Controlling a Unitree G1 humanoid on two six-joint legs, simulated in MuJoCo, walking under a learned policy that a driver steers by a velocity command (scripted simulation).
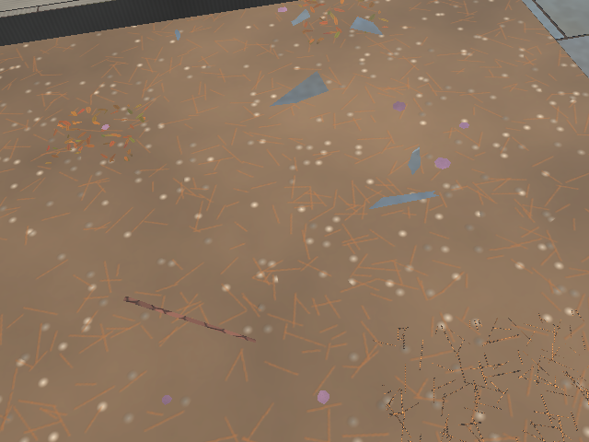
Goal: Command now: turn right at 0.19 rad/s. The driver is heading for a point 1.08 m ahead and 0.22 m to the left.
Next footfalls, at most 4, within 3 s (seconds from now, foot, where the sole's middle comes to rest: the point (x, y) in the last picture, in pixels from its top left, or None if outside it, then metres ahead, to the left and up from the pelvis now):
0.14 left None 0.04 0.16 -0.78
2.56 left None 0.45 0.15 -0.78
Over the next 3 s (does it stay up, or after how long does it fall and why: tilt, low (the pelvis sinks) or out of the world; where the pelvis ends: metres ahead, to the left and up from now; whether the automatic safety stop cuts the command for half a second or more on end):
stays up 0.51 0.05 0.00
